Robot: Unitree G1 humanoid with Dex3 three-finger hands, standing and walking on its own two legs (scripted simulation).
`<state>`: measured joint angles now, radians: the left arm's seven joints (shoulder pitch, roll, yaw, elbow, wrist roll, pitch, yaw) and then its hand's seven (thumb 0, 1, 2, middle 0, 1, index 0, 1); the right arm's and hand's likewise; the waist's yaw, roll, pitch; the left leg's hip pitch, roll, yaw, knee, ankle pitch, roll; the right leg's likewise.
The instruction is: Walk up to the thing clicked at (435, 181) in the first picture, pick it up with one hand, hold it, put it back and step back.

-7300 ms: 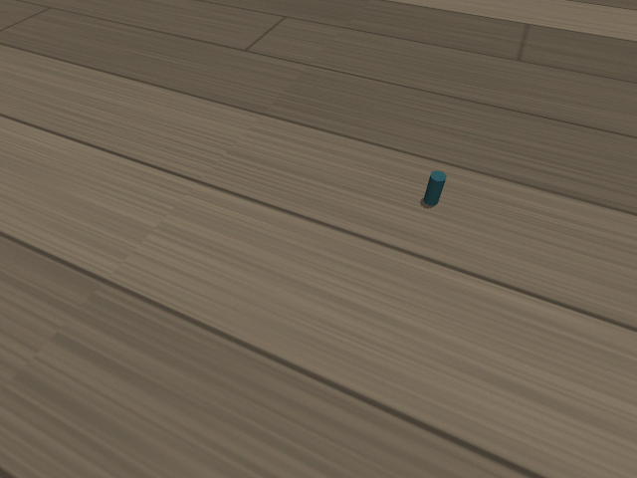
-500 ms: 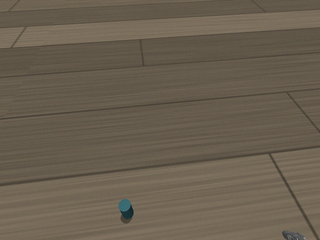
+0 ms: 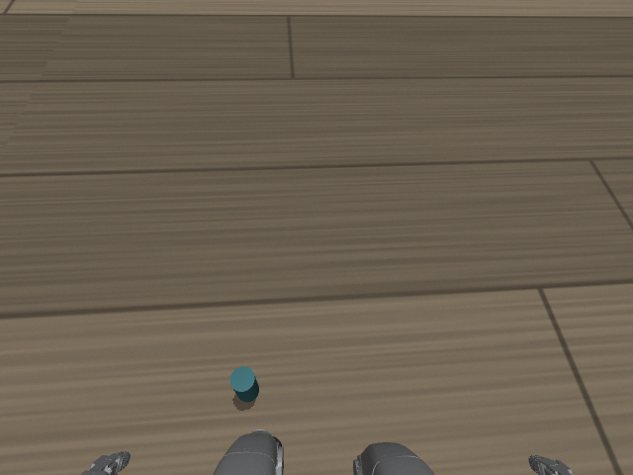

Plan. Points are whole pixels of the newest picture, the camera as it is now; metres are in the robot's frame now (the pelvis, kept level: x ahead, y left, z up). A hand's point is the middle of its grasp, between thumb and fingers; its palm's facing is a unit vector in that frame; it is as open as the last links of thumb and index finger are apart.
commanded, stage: walk up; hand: left
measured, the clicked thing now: (245, 385) +0.35 +0.19 -0.69
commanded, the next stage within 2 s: none
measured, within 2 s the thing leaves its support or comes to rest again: neither
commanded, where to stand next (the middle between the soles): +0.00 -0.01 m, yaw -1 degrees
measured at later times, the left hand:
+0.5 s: hand out of the picture +0.03 +0.29 -0.14, palm faces -0.01 -0.89 -0.45, open 7.4 cm
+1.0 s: hand out of the picture +0.08 +0.22 -0.14, palm faces +0.00 -0.93 -0.37, open 7.4 cm
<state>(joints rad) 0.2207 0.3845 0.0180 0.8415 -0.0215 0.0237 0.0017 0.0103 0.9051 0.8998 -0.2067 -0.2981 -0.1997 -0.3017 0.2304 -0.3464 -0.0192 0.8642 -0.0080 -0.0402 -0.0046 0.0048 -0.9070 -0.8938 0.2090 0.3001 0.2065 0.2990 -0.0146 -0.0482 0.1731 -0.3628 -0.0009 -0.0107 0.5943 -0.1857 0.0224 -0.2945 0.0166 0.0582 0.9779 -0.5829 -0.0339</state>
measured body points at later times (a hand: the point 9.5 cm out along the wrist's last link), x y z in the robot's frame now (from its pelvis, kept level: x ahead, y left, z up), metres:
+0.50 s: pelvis -0.04 +0.00 -0.01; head +0.00 -0.01 +0.44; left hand +0.03 +0.34 -0.11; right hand +0.04 -0.31 -0.14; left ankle -0.08 +0.12 -0.73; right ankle +0.00 -0.14 -0.72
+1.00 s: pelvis -0.05 -0.03 -0.01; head -0.01 -0.04 +0.44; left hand +0.08 +0.27 -0.12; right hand +0.03 -0.35 -0.14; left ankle -0.07 +0.10 -0.70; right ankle +0.09 -0.15 -0.73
